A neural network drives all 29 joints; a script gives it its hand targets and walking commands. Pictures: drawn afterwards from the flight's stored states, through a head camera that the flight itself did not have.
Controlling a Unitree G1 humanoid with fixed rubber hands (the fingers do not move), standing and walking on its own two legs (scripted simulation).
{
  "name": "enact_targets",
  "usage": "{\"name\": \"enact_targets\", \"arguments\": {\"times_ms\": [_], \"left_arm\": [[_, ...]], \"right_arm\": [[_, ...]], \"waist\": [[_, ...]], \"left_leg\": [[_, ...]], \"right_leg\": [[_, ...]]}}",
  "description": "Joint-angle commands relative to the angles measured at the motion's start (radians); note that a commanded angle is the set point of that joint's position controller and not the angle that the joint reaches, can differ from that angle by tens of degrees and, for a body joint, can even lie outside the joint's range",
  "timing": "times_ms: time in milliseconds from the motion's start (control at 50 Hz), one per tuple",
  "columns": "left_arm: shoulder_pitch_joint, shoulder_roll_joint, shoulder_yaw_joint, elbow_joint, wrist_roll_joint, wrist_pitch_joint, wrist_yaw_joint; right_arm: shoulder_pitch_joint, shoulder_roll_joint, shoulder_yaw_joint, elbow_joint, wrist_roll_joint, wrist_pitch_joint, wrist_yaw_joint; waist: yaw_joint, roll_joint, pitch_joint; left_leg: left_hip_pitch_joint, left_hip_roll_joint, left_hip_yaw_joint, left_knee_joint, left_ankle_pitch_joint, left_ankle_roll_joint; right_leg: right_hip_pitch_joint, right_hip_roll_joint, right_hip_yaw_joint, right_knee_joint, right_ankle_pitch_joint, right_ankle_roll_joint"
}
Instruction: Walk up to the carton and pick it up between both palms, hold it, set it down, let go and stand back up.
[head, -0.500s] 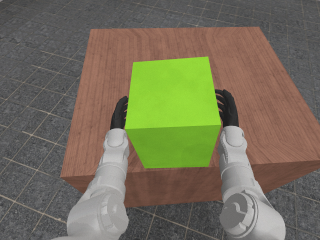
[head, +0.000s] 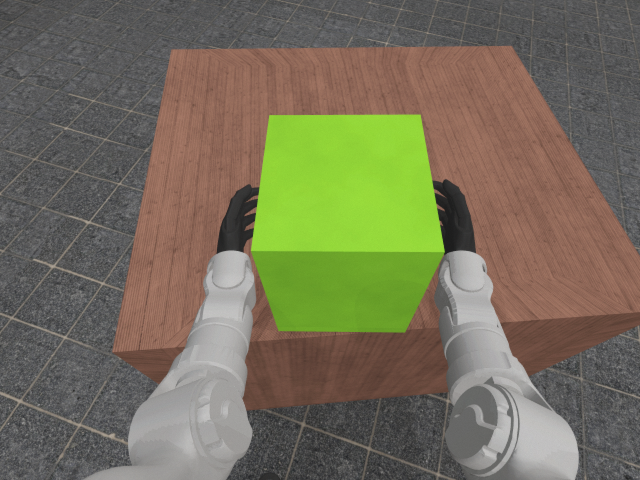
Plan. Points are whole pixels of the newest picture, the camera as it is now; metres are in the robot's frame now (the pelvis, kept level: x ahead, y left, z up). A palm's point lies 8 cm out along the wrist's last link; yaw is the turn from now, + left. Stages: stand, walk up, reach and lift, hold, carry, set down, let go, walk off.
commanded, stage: set down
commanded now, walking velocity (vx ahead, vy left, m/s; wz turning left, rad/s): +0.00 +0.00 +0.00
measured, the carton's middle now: (342, 233) +0.45 +0.01 -0.01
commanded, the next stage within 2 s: none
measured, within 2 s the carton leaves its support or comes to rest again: rests again in 0.12 s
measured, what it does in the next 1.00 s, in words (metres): stands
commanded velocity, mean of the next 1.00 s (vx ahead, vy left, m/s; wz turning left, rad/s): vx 0.00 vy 0.00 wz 0.00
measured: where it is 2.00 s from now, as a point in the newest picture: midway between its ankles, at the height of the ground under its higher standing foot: outside the picture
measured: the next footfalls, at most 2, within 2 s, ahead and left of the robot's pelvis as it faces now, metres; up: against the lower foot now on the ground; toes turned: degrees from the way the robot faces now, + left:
none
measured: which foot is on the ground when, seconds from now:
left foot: down 0.00-1.00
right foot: down 0.00-1.00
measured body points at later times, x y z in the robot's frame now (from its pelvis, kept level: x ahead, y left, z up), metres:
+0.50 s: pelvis -0.01 +0.01 -0.02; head +0.08 +0.02 +0.42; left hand +0.43 +0.22 +0.01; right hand +0.47 -0.15 +0.03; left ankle +0.02 +0.11 -0.74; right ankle -0.02 -0.11 -0.74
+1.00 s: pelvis -0.03 +0.00 -0.02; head +0.03 +0.00 +0.43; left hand +0.44 +0.21 +0.11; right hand +0.46 -0.18 +0.11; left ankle +0.02 +0.11 -0.74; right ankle -0.02 -0.11 -0.74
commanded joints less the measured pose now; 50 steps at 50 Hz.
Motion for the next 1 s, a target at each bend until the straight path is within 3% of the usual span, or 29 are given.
{"name": "enact_targets", "arguments": {"times_ms": [0,20,40,100,120,140,200,280,360,440,460,480,500,540,560,600,620,640,720,740,780,820,880,900,940,980], "left_arm": [[-0.477,0.01,-0.172,-0.063,-0.075,-0.061,0.023],[-0.479,0.108,-0.199,-0.061,-0.135,-0.069,0.051],[-0.507,0.114,-0.233,-0.037,-0.179,-0.071,0.068],[-0.593,0.196,-0.332,0.016,-0.308,-0.079,0.099],[-0.609,0.215,-0.353,0.062,-0.355,-0.083,0.104],[-0.614,0.242,-0.389,0.08,-0.391,-0.094,0.109],[-0.625,0.313,-0.45,0.215,-0.482,-0.124,0.096],[-0.652,0.395,-0.485,0.297,-0.573,-0.157,0.066],[-0.626,0.389,-0.541,0.372,-0.614,-0.17,0.036],[-0.697,0.389,-0.616,0.316,-0.663,-0.168,0.028],[-0.708,0.387,-0.625,0.292,-0.689,-0.17,0.03],[-0.694,0.391,-0.635,0.271,-0.698,-0.174,0.03],[-0.716,0.407,-0.648,0.267,-0.726,-0.178,0.026],[-0.73,0.453,-0.663,0.269,-0.756,-0.172,0.021],[-0.742,0.459,-0.667,0.187,-0.764,-0.161,0.024],[-0.755,0.447,-0.701,0.174,-0.778,-0.135,0.017],[-0.772,0.451,-0.697,0.159,-0.772,-0.117,0.019],[-0.789,0.452,-0.721,0.098,-0.773,-0.107,0.018],[-0.764,0.454,-0.687,0.008,-0.732,-0.024,0.035],[-0.78,0.47,-0.673,0.011,-0.739,-0.003,0.038],[-0.789,0.489,-0.67,-0.017,-0.749,0.05,0.046],[-0.788,0.513,-0.637,0.009,-0.738,0.097,0.043],[-0.783,0.516,-0.643,0.104,-0.742,0.145,0.037],[-0.776,0.526,-0.613,0.082,-0.739,0.155,0.038],[-0.771,0.548,-0.616,0.169,-0.751,0.168,0.027],[-0.833,0.555,-0.641,0.121,-0.763,0.172,0.031]], "right_arm": [[-0.415,0.072,0.243,0.018,0.1,-0.02,0.031],[-0.404,-0.054,0.258,0.017,0.15,-0.026,0.015],[-0.444,-0.066,0.293,0.023,0.209,-0.027,0.0],[-0.531,-0.159,0.383,0.03,0.367,-0.026,-0.022],[-0.552,-0.191,0.408,0.036,0.388,-0.023,-0.028],[-0.556,-0.235,0.429,0.034,0.432,-0.025,-0.035],[-0.594,-0.316,0.502,0.079,0.506,-0.036,-0.051],[-0.613,-0.399,0.584,0.139,0.601,-0.049,-0.061],[-0.62,-0.463,0.643,0.24,0.682,-0.074,-0.061],[-0.628,-0.521,0.647,0.332,0.739,-0.08,-0.033],[-0.645,-0.524,0.665,0.309,0.755,-0.078,-0.026],[-0.642,-0.524,0.687,0.265,0.78,-0.077,-0.021],[-0.662,-0.522,0.7,0.272,0.789,-0.067,-0.013],[-0.688,-0.54,0.726,0.222,0.824,-0.047,0.004],[-0.705,-0.561,0.735,0.161,0.844,-0.04,0.009],[-0.708,-0.57,0.729,0.182,0.859,-0.022,0.017],[-0.715,-0.581,0.737,0.155,0.861,-0.017,0.024],[-0.715,-0.593,0.718,0.14,0.855,-0.013,0.026],[-0.698,-0.628,0.695,0.126,0.85,0.03,0.039],[-0.715,-0.65,0.678,0.131,0.846,0.047,0.038],[-0.741,-0.646,0.706,0.106,0.871,0.085,0.041],[-0.778,-0.664,0.704,0.089,0.862,0.12,0.04],[-0.798,-0.642,0.724,0.136,0.86,0.169,0.039],[-0.826,-0.644,0.733,0.064,0.866,0.175,0.035],[-0.837,-0.621,0.743,0.089,0.855,0.199,0.019],[-0.878,-0.62,0.723,0.043,0.859,0.219,0.012]], "waist": [[0.051,0.052,-0.636],[0.056,0.067,-0.713],[0.044,0.069,-0.736],[0.052,0.102,-0.865],[0.045,0.081,-0.899],[0.043,0.097,-0.933],[0.045,0.069,-0.978],[0.035,0.015,-1.014],[0.014,0.049,-0.938],[-0.015,0.116,-0.901],[-0.003,0.091,-0.934],[0.003,0.105,-0.966],[-0.003,0.074,-0.973],[0.014,0.062,-0.996],[0.023,0.073,-1.068],[-0.005,0.101,-1.072],[0.007,0.106,-1.079],[-0.015,0.141,-1.114],[0.015,0.185,-1.124],[0.006,0.156,-1.128],[0.021,0.123,-1.082],[0.035,0.054,-1.043],[0.035,-0.017,-0.881],[0.063,-0.048,-0.902],[0.052,-0.116,-0.83],[0.052,-0.085,-0.856]], "left_leg": [[0.231,-0.017,0.019,0.082,0.306,0.01],[0.232,-0.013,0.016,0.101,0.335,-0.005],[0.214,-0.011,0.01,0.117,0.307,-0.007],[0.239,-0.002,-0.019,0.185,0.335,-0.03],[0.239,0.0,-0.021,0.203,0.313,-0.029],[0.254,0.004,-0.029,0.222,0.328,-0.042],[0.211,-0.005,-0.042,0.279,0.364,-0.057],[0.163,-0.009,-0.053,0.313,0.382,-0.06],[0.202,-0.007,-0.071,0.339,0.432,-0.082],[0.312,0.013,-0.089,0.355,0.453,-0.111],[0.299,0.009,-0.087,0.355,0.436,-0.106],[0.271,0.003,-0.082,0.36,0.44,-0.106],[0.232,0.003,-0.086,0.352,0.401,-0.093],[0.18,-0.001,-0.08,0.329,0.354,-0.08],[0.204,-0.005,-0.077,0.327,0.389,-0.088],[0.219,-0.003,-0.088,0.342,0.403,-0.09],[0.254,-0.006,-0.087,0.336,0.412,-0.097],[0.296,-0.006,-0.089,0.346,0.427,-0.109],[0.383,-0.003,-0.092,0.341,0.438,-0.112],[0.374,0.002,-0.097,0.323,0.397,-0.105],[0.332,-0.006,-0.097,0.297,0.386,-0.09],[0.289,-0.011,-0.09,0.276,0.318,-0.066],[0.194,-0.014,-0.095,0.223,0.169,-0.029],[0.178,-0.02,-0.082,0.212,0.17,-0.023],[0.085,-0.022,-0.085,0.186,0.104,0.007],[0.068,-0.029,-0.076,0.162,0.075,0.002]], "right_leg": [[0.19,-0.013,-0.03,0.047,0.35,0.031],[0.192,-0.001,-0.033,0.066,0.373,0.028],[0.168,0.002,-0.02,0.066,0.335,0.019],[0.053,0.013,-0.028,0.088,0.312,-0.001],[0.018,0.014,-0.035,0.093,0.277,0.001],[-0.004,0.017,-0.036,0.101,0.292,-0.005],[-0.018,0.02,-0.041,0.143,0.365,0.011],[-0.019,0.019,-0.039,0.183,0.417,0.032],[-0.081,0.024,-0.054,0.192,0.459,0.044],[-0.268,0.04,-0.081,0.161,0.314,0.017],[-0.274,0.045,-0.081,0.165,0.297,0.019],[-0.242,0.038,-0.073,0.174,0.332,0.021],[-0.228,0.037,-0.072,0.183,0.304,0.026],[-0.189,0.028,-0.068,0.196,0.328,0.037],[-0.161,0.033,-0.068,0.203,0.377,0.046],[-0.177,0.03,-0.064,0.208,0.399,0.042],[-0.193,0.031,-0.075,0.201,0.39,0.04],[-0.204,0.036,-0.077,0.195,0.386,0.035],[-0.237,0.047,-0.082,0.171,0.345,0.02],[-0.232,0.046,-0.08,0.155,0.319,0.021],[-0.163,0.047,-0.077,0.152,0.355,0.035],[-0.094,0.04,-0.064,0.15,0.346,0.047],[-0.059,0.026,-0.046,0.142,0.254,0.054],[-0.014,0.026,-0.042,0.141,0.279,0.064],[0.076,0.012,-0.019,0.144,0.293,0.073],[0.126,0.006,-0.011,0.139,0.274,0.073]]}}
